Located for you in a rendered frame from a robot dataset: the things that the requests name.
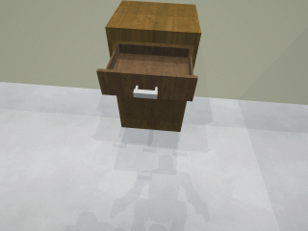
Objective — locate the drawer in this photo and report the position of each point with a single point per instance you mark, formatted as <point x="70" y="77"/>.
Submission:
<point x="167" y="68"/>

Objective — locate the cabinet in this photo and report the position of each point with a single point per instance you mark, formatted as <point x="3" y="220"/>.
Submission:
<point x="156" y="24"/>

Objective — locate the handle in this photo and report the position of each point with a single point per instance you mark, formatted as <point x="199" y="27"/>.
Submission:
<point x="150" y="94"/>

